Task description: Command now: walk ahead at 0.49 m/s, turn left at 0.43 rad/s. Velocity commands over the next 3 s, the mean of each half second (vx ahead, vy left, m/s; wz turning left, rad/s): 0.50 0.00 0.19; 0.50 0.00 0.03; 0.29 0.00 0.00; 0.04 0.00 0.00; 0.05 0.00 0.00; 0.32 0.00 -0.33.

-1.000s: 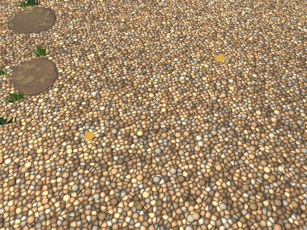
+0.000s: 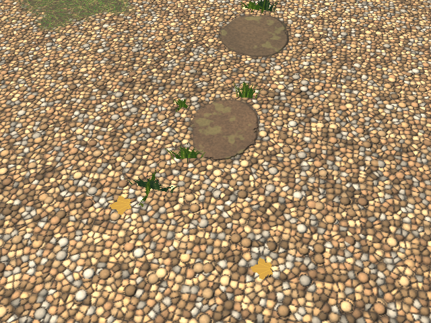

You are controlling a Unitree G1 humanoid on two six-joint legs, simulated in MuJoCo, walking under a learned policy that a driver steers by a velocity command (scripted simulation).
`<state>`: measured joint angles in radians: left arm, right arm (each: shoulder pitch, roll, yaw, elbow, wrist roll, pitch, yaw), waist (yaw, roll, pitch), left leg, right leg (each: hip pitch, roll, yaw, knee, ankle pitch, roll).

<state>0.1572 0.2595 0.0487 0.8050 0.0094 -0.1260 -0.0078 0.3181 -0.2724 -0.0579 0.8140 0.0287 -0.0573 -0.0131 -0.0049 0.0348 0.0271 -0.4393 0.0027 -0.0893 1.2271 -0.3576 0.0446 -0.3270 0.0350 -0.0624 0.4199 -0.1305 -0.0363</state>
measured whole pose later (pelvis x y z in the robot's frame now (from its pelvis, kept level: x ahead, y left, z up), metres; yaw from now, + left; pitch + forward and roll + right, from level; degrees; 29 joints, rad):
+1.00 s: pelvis +0.54 +0.04 -0.01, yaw +3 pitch +2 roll +0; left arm 0.11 0.26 0.04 0.81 -0.01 -0.10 -0.04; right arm 0.36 -0.27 -0.04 0.89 0.03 -0.08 0.00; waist -0.03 0.01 0.03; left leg -0.27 0.00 -0.05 1.10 -0.46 0.04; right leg -0.43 0.02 -0.06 0.55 -0.16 -0.07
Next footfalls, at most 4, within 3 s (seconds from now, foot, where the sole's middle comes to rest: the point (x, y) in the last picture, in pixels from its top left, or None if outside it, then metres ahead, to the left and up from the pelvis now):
0.36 left None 0.34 0.17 -0.77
0.90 right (239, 261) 0.66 -0.04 -0.77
1.38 left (174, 204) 0.89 0.18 -0.77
1.68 right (244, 220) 0.82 -0.07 -0.77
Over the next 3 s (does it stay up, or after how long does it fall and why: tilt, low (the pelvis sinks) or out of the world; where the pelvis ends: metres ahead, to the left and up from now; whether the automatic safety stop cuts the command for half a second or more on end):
stays up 1.01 0.08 -0.01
